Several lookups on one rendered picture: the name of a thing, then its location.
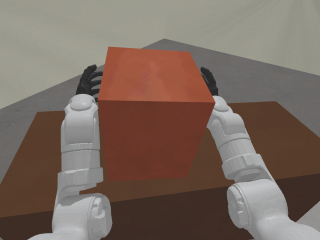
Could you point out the carton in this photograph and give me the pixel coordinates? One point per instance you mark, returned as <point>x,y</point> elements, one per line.
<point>154,107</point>

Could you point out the robot left forearm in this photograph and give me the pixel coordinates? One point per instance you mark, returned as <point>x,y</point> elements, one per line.
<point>80,145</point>

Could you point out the right robot upper arm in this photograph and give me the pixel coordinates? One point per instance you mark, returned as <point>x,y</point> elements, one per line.
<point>259,207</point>

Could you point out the robot right forearm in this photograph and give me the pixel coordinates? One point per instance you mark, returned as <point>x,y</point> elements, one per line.
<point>241,163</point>

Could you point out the robot left hand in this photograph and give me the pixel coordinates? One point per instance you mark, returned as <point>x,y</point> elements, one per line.
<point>85,85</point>

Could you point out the pedestal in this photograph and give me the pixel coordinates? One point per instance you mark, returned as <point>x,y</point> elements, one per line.
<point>191,208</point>

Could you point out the left robot upper arm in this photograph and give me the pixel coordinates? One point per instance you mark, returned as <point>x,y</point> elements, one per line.
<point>80,217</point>

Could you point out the robot right hand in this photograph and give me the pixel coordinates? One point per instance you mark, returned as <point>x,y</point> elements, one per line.
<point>210,81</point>

